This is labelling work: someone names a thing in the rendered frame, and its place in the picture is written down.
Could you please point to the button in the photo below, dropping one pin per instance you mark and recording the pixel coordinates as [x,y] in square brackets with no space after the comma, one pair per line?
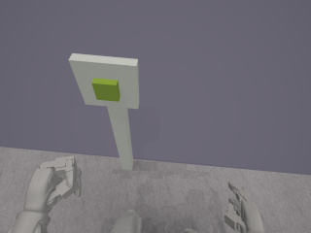
[106,90]

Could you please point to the right robot hand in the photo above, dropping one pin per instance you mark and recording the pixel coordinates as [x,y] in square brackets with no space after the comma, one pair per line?
[247,216]

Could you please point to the left robot hand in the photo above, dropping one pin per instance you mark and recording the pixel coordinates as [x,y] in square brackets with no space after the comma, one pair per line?
[61,174]

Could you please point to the robot left forearm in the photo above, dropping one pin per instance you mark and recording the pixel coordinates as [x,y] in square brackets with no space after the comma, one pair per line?
[30,221]

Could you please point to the panel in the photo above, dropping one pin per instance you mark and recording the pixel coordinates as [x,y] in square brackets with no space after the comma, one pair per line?
[87,67]

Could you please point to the left robot thigh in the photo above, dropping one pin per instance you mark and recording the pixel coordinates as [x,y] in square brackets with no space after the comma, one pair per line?
[127,223]

